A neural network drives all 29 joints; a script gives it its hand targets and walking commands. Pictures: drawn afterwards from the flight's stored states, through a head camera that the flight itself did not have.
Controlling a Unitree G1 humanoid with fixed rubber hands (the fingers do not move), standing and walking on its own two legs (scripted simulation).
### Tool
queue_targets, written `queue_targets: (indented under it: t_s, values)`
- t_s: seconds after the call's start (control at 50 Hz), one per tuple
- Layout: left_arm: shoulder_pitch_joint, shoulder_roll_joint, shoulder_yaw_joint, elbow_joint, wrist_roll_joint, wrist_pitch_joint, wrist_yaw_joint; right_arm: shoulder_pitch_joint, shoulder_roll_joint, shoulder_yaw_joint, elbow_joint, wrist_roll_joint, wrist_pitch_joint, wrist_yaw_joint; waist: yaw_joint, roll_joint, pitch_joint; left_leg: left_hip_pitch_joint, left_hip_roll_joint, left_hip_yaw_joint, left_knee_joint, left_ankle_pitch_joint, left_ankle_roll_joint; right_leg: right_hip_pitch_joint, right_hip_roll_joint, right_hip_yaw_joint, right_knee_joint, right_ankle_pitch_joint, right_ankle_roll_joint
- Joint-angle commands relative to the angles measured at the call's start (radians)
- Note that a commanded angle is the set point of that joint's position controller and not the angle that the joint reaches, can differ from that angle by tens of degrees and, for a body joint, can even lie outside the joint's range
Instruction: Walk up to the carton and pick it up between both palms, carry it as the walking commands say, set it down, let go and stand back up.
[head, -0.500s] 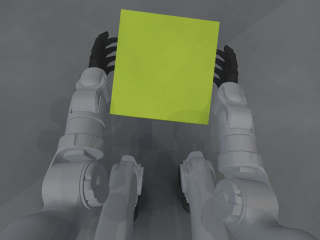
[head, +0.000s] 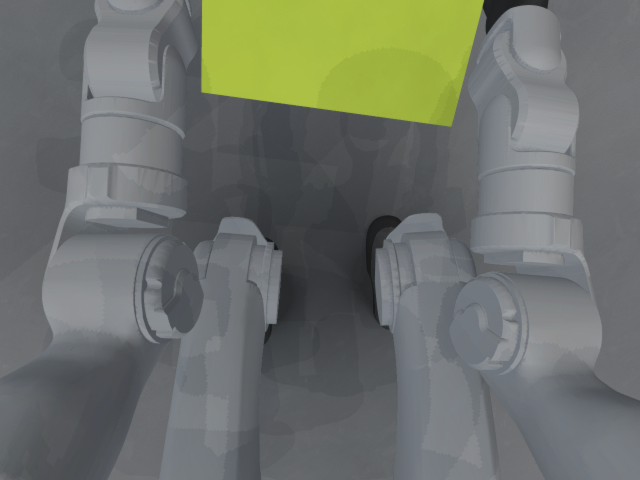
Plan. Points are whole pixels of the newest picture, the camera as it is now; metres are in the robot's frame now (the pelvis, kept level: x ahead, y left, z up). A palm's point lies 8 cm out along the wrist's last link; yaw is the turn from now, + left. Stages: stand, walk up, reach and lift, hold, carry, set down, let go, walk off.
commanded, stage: set down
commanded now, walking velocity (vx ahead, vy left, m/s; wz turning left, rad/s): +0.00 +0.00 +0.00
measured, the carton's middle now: out of the picture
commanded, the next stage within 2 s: none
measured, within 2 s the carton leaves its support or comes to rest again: rests again in 1.50 s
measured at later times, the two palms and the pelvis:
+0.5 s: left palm out of the picture +0.58 +0.11 -0.21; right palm out of the picture +0.55 -0.18 -0.21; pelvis +0.00 +0.00 -0.06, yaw +0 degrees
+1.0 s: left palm out of the picture +0.57 +0.11 -0.23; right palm out of the picture +0.55 -0.18 -0.23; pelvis +0.01 +0.00 -0.07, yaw +0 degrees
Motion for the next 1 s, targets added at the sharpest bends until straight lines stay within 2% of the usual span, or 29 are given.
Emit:
queue_targets:
  t_s: [0.0, 0.02, 0.06, 0.12, 0.14, 0.18, 0.2, 0.26, 0.28, 0.34, 0.36, 0.4, 0.42, 0.48, 0.5, 0.52, 0.54, 0.6, 0.64, 0.66, 0.68, 0.72, 0.78, 0.82, 0.84, 0.88, 0.9, 0.94, 0.98]
  values:
    - [-0.652, -0.889, -0.631, -0.212, -0.201, -0.030, -0.200, -0.788, 0.800, 0.684, -0.193, 0.203, -0.015, 0.217, -0.048, 0.009, -2.368, 0.625, -0.038, 0.083, -0.124, 0.436, 0.013, 0.908, 0.072, -0.152, -0.037, 0.450, 0.013]
    - [-0.693, -0.923, -0.688, -0.269, -0.237, -0.031, -0.186, -0.839, 0.796, 0.741, -0.291, 0.247, -0.028, 0.208, -0.012, 0.048, -2.460, 0.672, -0.049, 0.110, -0.121, 0.489, 0.007, 0.973, 0.077, -0.136, -0.036, 0.525, -0.003]
    - [-0.710, -0.843, -0.657, -0.186, -0.248, -0.037, -0.173, -0.687, 0.868, 0.641, 0.006, 0.214, 0.001, 0.203, -0.001, 0.054, -2.206, 0.580, -0.041, 0.089, -0.133, 0.415, 0.014, 0.844, 0.078, -0.139, -0.013, 0.450, 0.003]
    - [-0.707, -0.849, -0.585, -0.055, -0.209, -0.033, -0.202, -0.704, 0.862, 0.576, 0.080, 0.168, 0.005, 0.231, -0.009, 0.006, -1.894, 0.407, -0.029, 0.074, -0.144, 0.262, 0.041, 0.652, 0.064, -0.128, -0.028, 0.278, -0.005]
    - [-0.642, -0.891, -0.550, 0.035, -0.163, -0.031, -0.212, -0.731, 0.883, 0.590, 0.074, 0.174, -0.002, 0.246, 0.054, -0.007, -1.864, 0.368, -0.037, 0.098, -0.146, 0.221, 0.044, 0.660, 0.072, -0.124, -0.033, 0.241, -0.003]
    - [-0.621, -0.893, -0.528, 0.138, -0.148, -0.024, -0.223, -0.815, 0.841, 0.577, 0.043, 0.173, -0.026, 0.240, 0.018, -0.020, -1.884, 0.347, -0.023, 0.085, -0.122, 0.213, 0.042, 0.685, 0.065, -0.141, -0.008, 0.261, 0.001]
    - [-0.603, -0.903, -0.511, 0.109, -0.148, -0.035, -0.233, -0.879, 0.813, 0.604, -0.009, 0.186, -0.039, 0.240, 0.050, 0.011, -1.876, 0.344, -0.038, 0.100, -0.098, 0.246, 0.041, 0.683, 0.062, -0.126, -0.002, 0.299, 0.001]
    - [-0.687, -0.904, -0.509, 0.059, -0.184, -0.056, -0.235, -0.849, 0.859, 0.571, 0.074, 0.181, -0.035, 0.241, 0.016, -0.033, -1.853, 0.325, -0.039, 0.076, -0.095, 0.260, 0.056, 0.674, 0.063, -0.143, 0.034, 0.310, 0.005]
    - [-0.699, -0.856, -0.492, 0.121, -0.165, -0.057, -0.241, -0.756, 0.854, 0.506, 0.204, 0.152, -0.033, 0.246, -0.007, 0.029, -1.717, 0.264, -0.034, 0.097, -0.090, 0.204, 0.046, 0.583, 0.066, -0.136, 0.009, 0.267, -0.004]
    - [-0.681, -0.869, -0.491, 0.181, -0.153, -0.054, -0.249, -0.786, 0.847, 0.494, 0.152, 0.158, -0.046, 0.256, 0.008, 0.070, -1.767, 0.289, -0.026, 0.094, -0.056, 0.208, 0.038, 0.572, 0.063, -0.131, 0.047, 0.266, -0.019]
    - [-0.741, -0.902, -0.500, 0.122, -0.185, -0.066, -0.247, -0.802, 0.864, 0.503, 0.156, 0.142, -0.042, 0.255, -0.013, 0.001, -1.765, 0.272, -0.038, 0.097, -0.059, 0.198, 0.038, 0.617, 0.062, -0.146, 0.045, 0.261, -0.014]
    - [-0.698, -0.895, -0.479, 0.113, -0.153, -0.066, -0.252, -0.779, 0.864, 0.474, 0.182, 0.172, -0.045, 0.266, 0.005, 0.083, -1.740, 0.290, -0.025, 0.095, -0.043, 0.250, 0.040, 0.559, 0.063, -0.134, 0.076, 0.296, -0.014]
    - [-0.797, -0.865, -0.497, 0.087, -0.187, -0.076, -0.240, -0.804, 0.838, 0.470, 0.165, 0.176, -0.047, 0.280, -0.016, 0.065, -1.778, 0.335, -0.019, 0.074, -0.054, 0.254, 0.039, 0.533, 0.056, -0.146, 0.083, 0.316, -0.019]
    - [-0.775, -0.854, -0.506, 0.055, -0.203, -0.089, -0.228, -0.808, 0.898, 0.518, 0.180, 0.196, -0.042, 0.272, 0.019, 0.014, -1.867, 0.345, -0.037, 0.119, 0.001, 0.304, 0.035, 0.620, 0.066, -0.149, 0.092, 0.341, -0.008]
    - [-0.767, -0.877, -0.505, 0.093, -0.213, -0.085, -0.233, -0.800, 0.882, 0.503, 0.170, 0.185, -0.049, 0.269, -0.020, -0.016, -1.863, 0.326, -0.032, 0.088, -0.022, 0.319, 0.039, 0.642, 0.068, -0.177, 0.110, 0.397, -0.003]
    - [-0.742, -0.881, -0.507, 0.076, -0.205, -0.086, -0.227, -0.864, 0.917, 0.542, 0.103, 0.217, -0.050, 0.270, 0.049, -0.001, -1.883, 0.325, -0.041, 0.115, 0.004, 0.318, 0.045, 0.662, 0.069, -0.133, 0.109, 0.385, -0.015]
    - [-0.776, -0.846, -0.508, 0.063, -0.209, -0.085, -0.229, -0.745, 0.922, 0.515, 0.239, 0.187, -0.024, 0.279, 0.029, -0.003, -1.792, 0.320, -0.033, 0.106, -0.012, 0.287, 0.040, 0.574, 0.064, -0.149, 0.099, 0.321, -0.010]
    - [-0.739, -0.892, -0.520, 0.097, -0.206, -0.081, -0.233, -0.776, 0.898, 0.508, 0.217, 0.206, -0.039, 0.288, 0.024, 0.030, -1.742, 0.299, -0.033, 0.099, -0.010, 0.306, 0.039, 0.524, 0.064, -0.153, 0.117, 0.350, -0.012]
    - [-0.673, -0.894, -0.508, 0.078, -0.181, -0.087, -0.228, -0.873, 0.904, 0.564, 0.073, 0.251, -0.063, 0.287, 0.095, 0.036, -1.798, 0.323, -0.040, 0.098, 0.006, 0.424, 0.045, 0.567, 0.062, -0.125, 0.139, 0.473, -0.010]
    - [-0.761, -0.848, -0.536, -0.078, -0.224, -0.115, -0.212, -0.912, 0.889, 0.599, -0.038, 0.306, -0.079, 0.278, 0.059, 0.008, -1.985, 0.412, -0.034, 0.090, 0.023, 0.449, 0.058, 0.635, 0.066, -0.146, 0.158, 0.506, 0.000]
    - [-0.788, -0.877, -0.556, -0.042, -0.245, -0.108, -0.214, -0.802, 0.927, 0.564, 0.130, 0.264, -0.060, 0.273, 0.028, 0.022, -1.921, 0.387, -0.035, 0.104, 0.015, 0.449, 0.035, 0.659, 0.066, -0.147, 0.122, 0.497, -0.003]
    - [-0.736, -0.878, -0.581, 0.064, -0.239, -0.087, -0.219, -0.755, 0.853, 0.521, 0.217, 0.237, -0.061, 0.262, -0.018, 0.067, -1.797, 0.339, -0.022, 0.081, -0.003, 0.343, 0.024, 0.552, 0.059, -0.159, 0.135, 0.404, -0.011]
    - [-0.762, -0.855, -0.513, 0.065, -0.224, -0.104, -0.227, -0.763, 0.890, 0.513, 0.235, 0.215, -0.053, 0.273, 0.031, 0.028, -1.715, 0.279, -0.031, 0.099, 0.015, 0.277, 0.037, 0.542, 0.053, -0.130, 0.120, 0.333, -0.015]
    - [-0.737, -0.886, -0.517, 0.101, -0.216, -0.093, -0.236, -0.787, 0.855, 0.502, 0.204, 0.214, -0.063, 0.276, -0.009, 0.041, -1.695, 0.282, -0.026, 0.103, 0.023, 0.279, 0.035, 0.513, 0.060, -0.142, 0.110, 0.309, -0.016]
    - [-0.749, -0.871, -0.511, 0.067, -0.198, -0.100, -0.241, -0.775, 0.879, 0.481, 0.215, 0.207, -0.067, 0.277, 0.023, 0.064, -1.697, 0.309, -0.035, 0.082, 0.006, 0.323, 0.040, 0.487, 0.063, -0.145, 0.125, 0.341, -0.021]
    - [-0.694, -0.924, -0.491, 0.128, -0.198, -0.101, -0.245, -0.757, 0.878, 0.462, 0.239, 0.187, -0.073, 0.286, -0.002, 0.074, -1.637, 0.257, -0.049, 0.088, 0.013, 0.321, 0.043, 0.442, 0.066, -0.146, 0.131, 0.335, -0.023]
    - [-0.783, -0.909, -0.541, 0.112, -0.243, -0.092, -0.252, -0.744, 0.844, 0.435, 0.270, 0.189, -0.068, 0.279, -0.080, 0.093, -1.668, 0.269, -0.019, 0.084, 0.024, 0.286, 0.027, 0.462, 0.063, -0.137, 0.121, 0.317, -0.039]
    - [-0.764, -0.868, -0.516, 0.088, -0.208, -0.111, -0.244, -0.690, 0.902, 0.438, 0.291, 0.166, -0.059, 0.291, -0.024, 0.055, -1.634, 0.252, -0.039, 0.090, 0.018, 0.277, 0.026, 0.451, 0.064, -0.142, 0.129, 0.308, -0.029]
    - [-0.725, -0.860, -0.504, 0.152, -0.207, -0.093, -0.244, -0.835, 0.844, 0.479, 0.145, 0.233, -0.085, 0.293, -0.005, 0.068, -1.662, 0.260, -0.019, 0.082, 0.012, 0.279, 0.048, 0.462, 0.056, -0.151, 0.137, 0.325, -0.019]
